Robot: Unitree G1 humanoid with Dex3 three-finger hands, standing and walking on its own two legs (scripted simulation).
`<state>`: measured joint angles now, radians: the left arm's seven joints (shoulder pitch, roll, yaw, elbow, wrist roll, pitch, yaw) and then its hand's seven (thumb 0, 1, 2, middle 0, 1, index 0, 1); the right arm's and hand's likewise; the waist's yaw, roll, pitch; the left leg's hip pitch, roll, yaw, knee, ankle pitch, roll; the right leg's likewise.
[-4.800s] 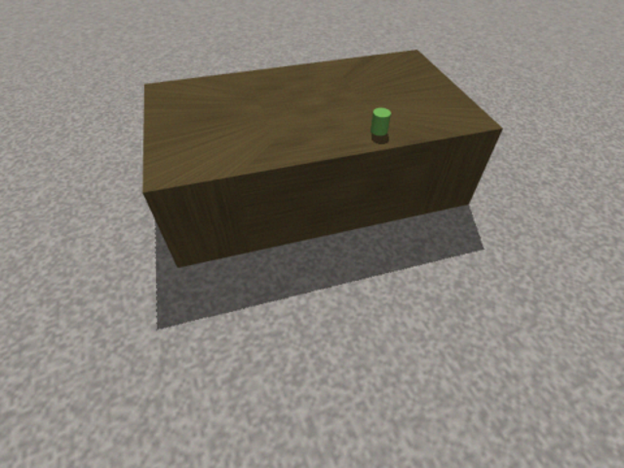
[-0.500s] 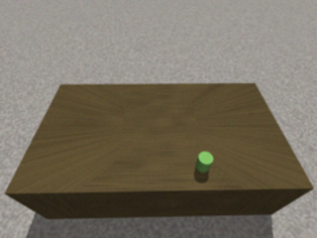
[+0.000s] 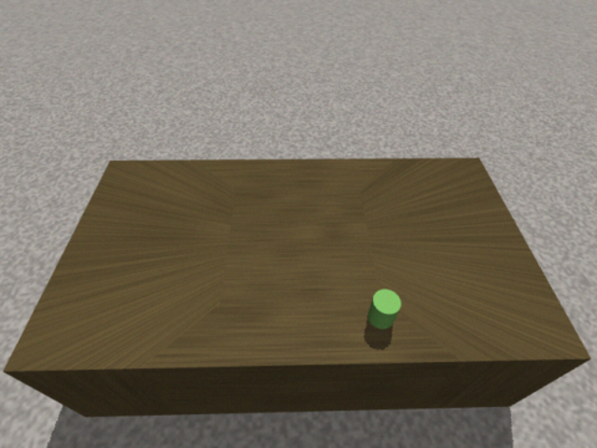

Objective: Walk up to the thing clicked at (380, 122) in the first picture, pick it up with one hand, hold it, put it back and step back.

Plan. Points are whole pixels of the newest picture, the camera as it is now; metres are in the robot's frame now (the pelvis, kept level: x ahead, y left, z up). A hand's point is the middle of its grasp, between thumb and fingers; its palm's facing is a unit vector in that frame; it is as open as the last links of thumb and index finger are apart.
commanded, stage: stand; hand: right
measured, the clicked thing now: (383, 309) +0.47 -0.20 -0.32
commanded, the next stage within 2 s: none
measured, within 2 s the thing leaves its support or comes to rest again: neither
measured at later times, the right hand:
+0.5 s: hand out of the picture +0.08 -0.26 -0.16, palm faces -0.02 +0.94 -0.33, open 7.4 cm
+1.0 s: hand out of the picture +0.07 -0.27 -0.16, palm faces -0.02 +0.94 -0.34, open 7.4 cm
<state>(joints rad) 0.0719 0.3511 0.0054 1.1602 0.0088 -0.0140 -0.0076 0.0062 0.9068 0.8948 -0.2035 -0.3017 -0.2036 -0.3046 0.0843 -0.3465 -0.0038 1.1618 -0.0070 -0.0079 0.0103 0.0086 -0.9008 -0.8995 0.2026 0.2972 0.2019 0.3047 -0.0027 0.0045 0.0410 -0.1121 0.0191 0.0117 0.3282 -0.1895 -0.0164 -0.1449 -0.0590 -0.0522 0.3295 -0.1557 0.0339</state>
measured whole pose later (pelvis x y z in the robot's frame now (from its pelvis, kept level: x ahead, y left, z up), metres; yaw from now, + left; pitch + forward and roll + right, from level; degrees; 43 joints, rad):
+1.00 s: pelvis +0.00 -0.02 +0.00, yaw +0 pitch -2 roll +0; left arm 0.10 0.35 0.00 1.14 0.01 -0.01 -0.01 0.01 0.91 0.89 -0.20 -0.30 -0.20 -0.30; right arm 0.11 -0.36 0.01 1.15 -0.01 -0.01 0.00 0.01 -0.90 -0.90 0.20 0.30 0.20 0.30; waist 0.00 0.01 0.04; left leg -0.10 0.05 0.00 0.32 -0.19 -0.04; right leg -0.13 -0.03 -0.06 0.32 -0.16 0.01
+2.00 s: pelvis +0.01 -0.01 +0.00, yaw +0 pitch -2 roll +0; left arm 0.11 0.35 0.00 1.13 0.01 -0.01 -0.01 0.01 0.91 0.89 -0.20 -0.30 -0.20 -0.31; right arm 0.12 -0.36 0.01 1.13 -0.01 -0.01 0.00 0.01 -0.90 -0.90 0.20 0.30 0.20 0.30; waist 0.00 0.01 0.04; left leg -0.09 0.04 0.01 0.31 -0.20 -0.04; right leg -0.12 -0.03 -0.06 0.32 -0.17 0.02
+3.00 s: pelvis +0.02 -0.01 -0.04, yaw -2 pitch +10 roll +1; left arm 0.27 0.28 0.10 0.52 -0.01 -0.10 0.07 -0.01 -0.50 0.04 -0.07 -0.06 -0.07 -0.06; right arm 0.23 -0.37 -0.15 0.44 -0.01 0.37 0.11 0.00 0.51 -0.05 0.03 0.06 0.04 0.07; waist 0.01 -0.02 -0.10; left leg -0.52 0.04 0.04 0.79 -0.45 -0.03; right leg -0.58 -0.05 0.00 0.82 -0.41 0.02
